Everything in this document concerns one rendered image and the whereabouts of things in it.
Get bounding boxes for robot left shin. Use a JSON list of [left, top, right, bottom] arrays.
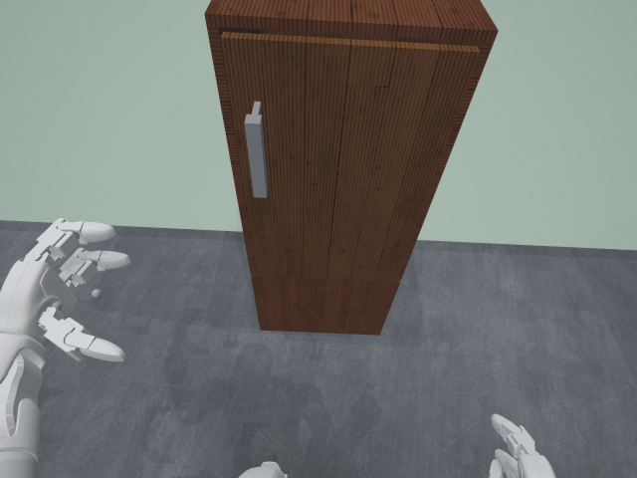
[[261, 462, 282, 471]]

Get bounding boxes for robot left forearm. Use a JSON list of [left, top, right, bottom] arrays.
[[0, 332, 49, 478]]

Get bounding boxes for left robot hand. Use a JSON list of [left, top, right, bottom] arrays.
[[0, 218, 131, 361]]

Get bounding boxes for right robot hand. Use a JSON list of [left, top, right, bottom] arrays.
[[489, 414, 556, 478]]

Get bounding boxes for handle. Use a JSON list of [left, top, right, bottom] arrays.
[[244, 102, 268, 198]]

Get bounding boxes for cupboard door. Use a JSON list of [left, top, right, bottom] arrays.
[[221, 32, 480, 282]]

